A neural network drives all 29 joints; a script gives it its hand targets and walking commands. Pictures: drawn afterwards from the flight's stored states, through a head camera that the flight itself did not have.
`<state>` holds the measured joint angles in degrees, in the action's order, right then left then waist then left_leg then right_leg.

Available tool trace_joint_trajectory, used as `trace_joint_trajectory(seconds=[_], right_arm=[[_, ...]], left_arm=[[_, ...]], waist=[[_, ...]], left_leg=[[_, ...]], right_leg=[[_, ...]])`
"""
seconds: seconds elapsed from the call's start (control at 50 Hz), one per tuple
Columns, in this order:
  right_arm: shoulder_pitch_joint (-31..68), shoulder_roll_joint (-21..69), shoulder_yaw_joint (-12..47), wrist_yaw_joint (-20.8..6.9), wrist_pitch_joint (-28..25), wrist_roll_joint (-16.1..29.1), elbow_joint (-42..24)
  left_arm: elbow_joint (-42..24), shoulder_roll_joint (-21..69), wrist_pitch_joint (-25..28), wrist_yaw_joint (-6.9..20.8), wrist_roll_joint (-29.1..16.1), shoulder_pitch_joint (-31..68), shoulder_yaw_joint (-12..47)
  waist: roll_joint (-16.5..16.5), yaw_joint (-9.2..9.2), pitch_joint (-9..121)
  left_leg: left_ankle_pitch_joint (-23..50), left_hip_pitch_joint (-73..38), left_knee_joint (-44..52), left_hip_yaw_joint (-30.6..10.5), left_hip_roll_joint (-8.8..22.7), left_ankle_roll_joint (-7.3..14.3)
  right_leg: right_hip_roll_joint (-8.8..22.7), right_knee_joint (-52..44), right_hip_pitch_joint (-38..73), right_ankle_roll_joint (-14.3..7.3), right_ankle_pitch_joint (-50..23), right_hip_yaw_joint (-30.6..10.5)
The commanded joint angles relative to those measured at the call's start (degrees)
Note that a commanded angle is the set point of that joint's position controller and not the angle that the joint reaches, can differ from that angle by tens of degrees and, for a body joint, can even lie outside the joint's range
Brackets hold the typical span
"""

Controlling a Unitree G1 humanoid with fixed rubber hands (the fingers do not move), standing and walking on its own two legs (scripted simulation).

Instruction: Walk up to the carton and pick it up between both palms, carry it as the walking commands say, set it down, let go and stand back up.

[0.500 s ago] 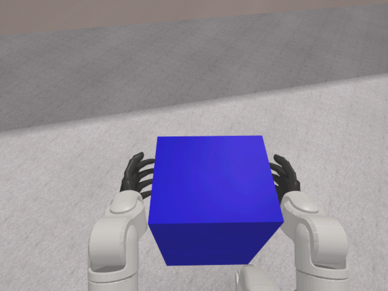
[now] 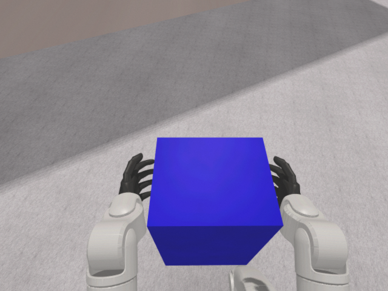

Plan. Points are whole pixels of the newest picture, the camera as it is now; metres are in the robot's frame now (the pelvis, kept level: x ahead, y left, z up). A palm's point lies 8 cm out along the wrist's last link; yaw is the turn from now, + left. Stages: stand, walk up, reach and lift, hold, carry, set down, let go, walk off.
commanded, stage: carry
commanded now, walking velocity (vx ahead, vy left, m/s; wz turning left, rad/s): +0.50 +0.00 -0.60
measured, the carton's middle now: (207, 209) +0.27 +0.00 +0.01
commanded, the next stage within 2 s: none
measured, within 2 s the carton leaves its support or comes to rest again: neither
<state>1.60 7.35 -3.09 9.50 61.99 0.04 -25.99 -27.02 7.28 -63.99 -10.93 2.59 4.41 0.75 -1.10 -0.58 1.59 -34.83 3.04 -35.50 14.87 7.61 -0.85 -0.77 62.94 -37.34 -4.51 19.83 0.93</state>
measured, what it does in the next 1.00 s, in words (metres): walks ahead, turning right: right foot, then left foot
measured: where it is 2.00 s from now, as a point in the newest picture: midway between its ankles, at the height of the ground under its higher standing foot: (250, 113)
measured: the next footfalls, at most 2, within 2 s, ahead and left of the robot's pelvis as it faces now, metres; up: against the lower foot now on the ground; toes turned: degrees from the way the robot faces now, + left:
right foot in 0.12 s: +0.22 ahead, -0.16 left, +0.00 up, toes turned +0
left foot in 0.30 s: +0.17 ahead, +0.00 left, +0.00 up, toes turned +2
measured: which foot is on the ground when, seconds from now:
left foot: down 0.00-0.12, up 0.14-0.28, down 0.30-0.60, up 0.62-0.72, down 0.74-1.00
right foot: up 0.00-0.10, down 0.12-0.30, up 0.32-0.56, down 0.58-0.74, up 0.76-0.96, down 0.98-1.00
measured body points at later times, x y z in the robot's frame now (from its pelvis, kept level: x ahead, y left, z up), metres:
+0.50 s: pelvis +0.33 -0.07 -0.01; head +0.35 -0.05 +0.44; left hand +0.63 +0.00 +0.07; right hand +0.55 -0.28 +0.08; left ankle +0.13 +0.00 -0.71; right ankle +0.34 -0.23 -0.66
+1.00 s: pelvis +0.72 -0.17 -0.04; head +0.74 -0.13 +0.41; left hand +1.02 -0.18 +0.04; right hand +0.87 -0.42 +0.05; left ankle +0.48 -0.03 -0.65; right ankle +0.72 -0.28 -0.72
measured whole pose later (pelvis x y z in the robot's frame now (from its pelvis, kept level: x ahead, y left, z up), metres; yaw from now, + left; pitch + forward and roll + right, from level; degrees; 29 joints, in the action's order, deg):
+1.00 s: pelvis +0.72 -0.17 -0.04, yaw -30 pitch +3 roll -7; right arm -2.3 7.5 -2.6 9.7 61.0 0.4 -26.9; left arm -27.1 7.3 -63.6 -11.4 1.6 2.1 1.8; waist -1.2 -0.4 4.6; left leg -32.0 1.9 -59.4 14.3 8.2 -7.5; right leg -9.0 48.0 -32.7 -6.8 19.9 7.4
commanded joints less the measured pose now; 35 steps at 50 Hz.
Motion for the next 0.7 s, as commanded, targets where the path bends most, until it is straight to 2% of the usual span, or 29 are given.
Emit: trace_joint_trajectory(seconds=[0.0, 0.02, 0.06, 0.08, 0.1, 0.12, 0.14, 0.16, 0.18, 0.22, 0.24, 0.26, 0.28, 0.3, 0.32, 0.34, 0.38, 0.4, 0.44, 0.46, 0.48, 0.52, 0.54, 0.56, 0.58, 0.6, 0.62, 0.66, 0.68], right_arm=[[22.59, 45.90, 36.19, -6.84, -0.30, 15.57, -13.14], [23.24, 47.42, 36.06, -6.83, 0.57, 15.74, -12.09], [23.59, 47.04, 36.38, -6.41, 0.55, 16.76, -15.03], [23.89, 45.26, 35.77, -6.68, 0.40, 16.82, -14.35], [24.21, 44.22, 35.07, -6.66, 0.68, 15.69, -12.78], [20.31, 45.23, 35.10, -6.41, 1.60, 14.57, -10.36], [18.28, 46.73, 35.03, -6.81, 1.32, 14.52, -8.33], [24.18, 48.79, 35.98, -7.34, 0.17, 16.62, -10.17], [23.56, 49.67, 36.88, -7.48, -0.52, 16.70, -11.25], [21.89, 50.46, 37.04, -7.82, -1.34, 15.95, -10.55], [17.34, 51.13, 36.19, -8.17, -1.72, 15.98, -8.96], [18.05, 51.65, 36.76, -8.24, -2.54, 16.48, -10.53], [16.06, 50.54, 36.44, -8.34, -3.55, 15.98, -11.64], [16.13, 50.25, 35.35, -7.95, -3.43, 14.60, -8.05], [17.38, 51.74, 35.46, -8.08, -4.09, 15.43, -8.80], [17.41, 50.06, 34.65, -8.09, -4.35, 15.36, -9.84], [17.92, 45.40, 35.25, -7.14, -3.30, 15.14, -12.39], [19.57, 45.32, 35.25, -7.10, -2.48, 15.32, -12.31], [22.98, 42.88, 35.77, -6.15, -2.06, 15.14, -16.66], [22.79, 42.35, 36.62, -6.47, -1.73, 15.82, -17.43], [21.89, 44.01, 36.06, -6.64, -0.49, 16.02, -15.21], [20.66, 41.35, 34.23, -6.71, 0.21, 15.75, -15.09], [18.20, 38.33, 31.91, -6.19, 0.86, 14.30, -13.18], [21.95, 39.10, 32.03, -6.16, 1.79, 14.21, -11.23], [20.86, 39.23, 32.04, -6.46, 2.12, 14.43, -10.55], [15.87, 42.59, 30.82, -6.18, 2.02, 12.94, -6.73], [22.07, 43.64, 32.86, -7.04, 0.63, 15.23, -10.61], [23.67, 46.53, 34.21, -7.80, -0.48, 15.83, -10.80], [20.09, 45.93, 33.10, -7.87, -0.96, 15.42, -9.78]], left_arm=[[-11.47, 45.97, 1.89, 7.29, -17.00, 20.25, 29.16], [-13.21, 46.46, 1.47, 6.89, -17.42, 23.36, 29.66], [-10.01, 47.98, 1.48, 6.59, -18.01, 17.85, 28.96], [-9.87, 47.29, 1.39, 6.54, -17.42, 19.88, 29.07], [-8.59, 47.20, 1.10, 6.90, -17.74, 18.12, 29.14], [-7.51, 46.06, 0.32, 6.69, -17.58, 18.32, 29.18], [-8.84, 46.83, 0.80, 6.69, -17.82, 18.08, 30.51], [-10.44, 47.78, 1.50, 6.89, -17.58, 20.90, 31.37], [-9.83, 49.01, 2.11, 7.47, -17.06, 18.19, 31.16], [-8.12, 50.45, 2.92, 7.87, -15.79, 16.02, 29.84], [-8.23, 51.09, 3.05, 7.85, -15.86, 15.37, 30.77], [-10.79, 50.82, 3.51, 7.96, -16.30, 18.47, 31.55], [-9.88, 50.37, 3.96, 7.89, -17.39, 18.30, 32.40], [-12.55, 49.35, 3.76, 7.46, -17.49, 22.89, 33.15], [-17.79, 49.24, 5.01, 7.50, -19.50, 29.60, 34.00], [-17.18, 48.63, 5.11, 7.30, -19.16, 28.92, 34.14], [-11.10, 45.88, 3.66, 7.34, -17.70, 20.53, 30.97], [-12.19, 46.02, 3.45, 7.21, -18.02, 23.78, 31.15], [-9.31, 46.02, 2.79, 6.96, -16.99, 18.19, 28.87], [-10.17, 45.34, 2.88, 6.54, -16.42, 16.83, 28.28], [-10.43, 46.16, 2.42, 6.07, -16.53, 17.41, 28.52], [-9.56, 44.13, 1.67, 5.66, -16.30, 13.56, 28.94], [-6.40, 44.83, 0.51, 5.92, -17.07, 14.56, 29.21], [-6.05, 44.64, -0.07, 5.80, -16.23, 15.59, 27.80], [-6.37, 43.93, -0.21, 5.34, -15.53, 14.68, 28.15], [-8.54, 45.08, 0.01, 5.46, -17.69, 17.59, 31.42], [-10.03, 45.41, 0.73, 5.78, -17.44, 19.36, 31.92], [-10.19, 49.19, 1.69, 6.19, -16.65, 20.80, 33.19], [-9.32, 50.20, 1.88, 6.09, -15.93, 19.36, 32.70]], waist=[[-7.32, 1.84, 8.00], [-6.50, 1.28, 8.89], [-9.87, -0.64, 21.04], [-14.28, -1.94, 23.78], [-13.04, -4.24, 28.46], [10.15, -2.91, 27.64], [13.58, -1.82, 34.03], [11.05, -1.55, 28.21], [7.76, -1.24, 26.43], [8.34, -1.77, 25.93], [8.86, -0.85, 25.21], [6.26, 1.83, 27.50], [-4.77, 4.71, 31.96], [-20.80, 2.89, 25.81], [-17.58, 2.93, 22.89], [-16.31, 3.10, 17.88], [-5.07, 3.71, 11.64], [-6.39, 3.80, 6.89], [-5.48, 2.52, 7.51], [-5.53, 1.82, 7.29], [-6.41, 0.87, 12.09], [-7.41, -1.74, 15.72], [-11.52, -2.04, 18.53], [-10.42, -5.18, 23.00], [7.11, -6.63, 24.53], [15.07, -3.59, 29.73], [13.42, -2.95, 28.95], [0.33, -2.19, 21.49], [2.02, -1.80, 16.58]], left_leg=[[71.38, -15.42, 12.80, 0.19, 13.42, -0.57], [83.97, -14.64, 8.39, 3.00, 11.19, -1.25], [100.76, -15.90, -11.30, 5.04, 8.16, -2.13], [101.17, -8.62, -24.36, 5.62, 5.92, -3.51], [75.99, 10.25, -40.76, 2.83, 3.99, -4.06], [18.85, 32.15, -57.15, -1.98, -9.01, -3.65], [-5.66, 37.80, -52.15, -10.46, -11.07, -2.96], [-7.05, 42.11, -43.66, -14.27, -7.15, -2.45], [-5.75, 36.97, -32.70, -14.82, -4.32, -2.97], [-5.46, 26.97, -13.55, -13.47, -3.70, -4.00], [-4.84, 19.26, -7.55, -15.27, -3.52, -3.07], [3.27, 1.59, 4.74, -16.90, -1.14, -1.47], [21.39, -23.40, 19.19, -18.91, 5.29, 0.92], [54.24, -33.84, 14.72, -29.82, 20.80, 3.69], [71.62, -38.17, 8.20, -28.15, 22.20, 4.82], [75.22, -36.98, 6.39, -21.83, 20.42, 3.67], [66.89, -29.64, 9.78, -16.26, 17.08, 2.76], [69.02, -25.58, 12.62, -12.01, 13.52, 0.82], [72.79, -18.72, 12.25, -6.60, 12.61, 0.84], [84.87, -16.71, 9.97, -0.43, 8.89, -1.94], [88.01, -12.21, 6.70, 2.25, 7.05, -2.45], [107.94, -9.50, -9.38, 3.70, 4.67, -3.80], [109.50, -3.73, -21.35, 2.07, 4.66, -3.04], [93.45, 7.79, -39.04, 1.06, 4.62, -2.95], [49.66, 27.47, -66.67, -4.21, -6.37, -5.77], [-5.95, 40.96, -66.18, -13.31, -12.69, -4.88], [-9.36, 43.36, -59.72, -19.91, -8.09, -3.95], [-13.84, 37.01, -30.36, -22.11, -0.52, -2.35], [-17.79, 30.45, -12.97, -22.04, 0.38, -1.66]], right_leg=[[-1.76, -15.90, -9.98, 0.89, -0.85, 14.07], [-6.94, -18.06, -3.63, 0.15, -0.31, 19.77], [-15.83, -26.97, 13.12, -0.37, -4.81, 20.78], [-15.44, -29.33, 24.39, -3.20, -11.47, 14.29], [-4.49, -26.83, 42.02, -9.94, -28.04, -2.29], [8.81, -29.51, 51.51, -20.33, -55.92, -27.30], [12.96, -30.60, 57.25, -22.34, -68.71, -39.88], [13.57, -28.85, 55.96, -19.34, -76.22, -36.74], [12.27, -29.40, 48.47, -15.24, -70.40, -30.21], [11.08, -32.02, 37.55, -13.23, -60.68, -27.67], [11.01, -30.65, 30.45, -12.96, -60.35, -27.66], [7.41, -23.91, 16.52, -10.04, -48.33, -21.24], [1.73, -8.00, -1.23, -6.41, -29.00, -10.84], [-5.87, 5.76, -21.41, -1.51, 3.12, -0.14], [-2.21, 13.84, -30.80, -1.23, 7.17, 2.31], [0.62, 19.38, -35.19, -0.16, 6.18, 4.00], [0.94, 13.84, -32.85, 0.89, 3.23, 6.23], [-1.01, 7.63, -30.99, 1.56, 2.00, 11.35], [-1.32, -3.68, -19.17, 1.27, -0.51, 12.54], [-5.63, -9.83, -13.31, 0.83, -1.97, 17.31], [-8.35, -15.00, -0.79, -0.44, -3.35, 17.95], [-17.29, -22.60, 13.28, 1.12, -2.15, 23.92], [-16.75, -26.11, 23.58, -1.46, -4.54, 15.99], [-9.62, -28.91, 36.64, -8.24, -15.97, 3.32], [6.31, -29.54, 46.40, -23.24, -42.39, -26.41], [14.35, -30.81, 56.58, -26.51, -66.74, -43.90], [16.03, -30.15, 53.63, -22.41, -69.37, -46.19], [12.73, -28.49, 35.08, -13.89, -55.41, -35.70], [11.70, -25.33, 25.70, -11.36, -54.96, -32.51]])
